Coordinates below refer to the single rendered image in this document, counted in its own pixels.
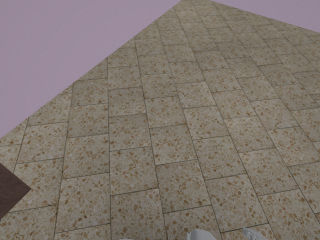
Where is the cabinet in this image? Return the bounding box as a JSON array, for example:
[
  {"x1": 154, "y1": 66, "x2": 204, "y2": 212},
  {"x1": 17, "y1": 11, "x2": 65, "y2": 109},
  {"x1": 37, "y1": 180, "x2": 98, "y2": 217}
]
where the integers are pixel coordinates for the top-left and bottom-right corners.
[{"x1": 0, "y1": 163, "x2": 31, "y2": 220}]

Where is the right robot hand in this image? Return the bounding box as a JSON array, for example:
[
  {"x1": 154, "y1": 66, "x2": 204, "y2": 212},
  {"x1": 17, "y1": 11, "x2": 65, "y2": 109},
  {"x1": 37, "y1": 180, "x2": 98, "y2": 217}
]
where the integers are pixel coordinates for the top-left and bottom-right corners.
[{"x1": 242, "y1": 227, "x2": 267, "y2": 240}]

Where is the robot right thigh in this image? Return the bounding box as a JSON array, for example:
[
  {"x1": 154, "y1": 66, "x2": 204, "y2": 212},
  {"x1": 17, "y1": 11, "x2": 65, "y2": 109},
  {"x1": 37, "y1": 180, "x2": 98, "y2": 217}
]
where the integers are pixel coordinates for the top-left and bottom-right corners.
[{"x1": 186, "y1": 229, "x2": 216, "y2": 240}]

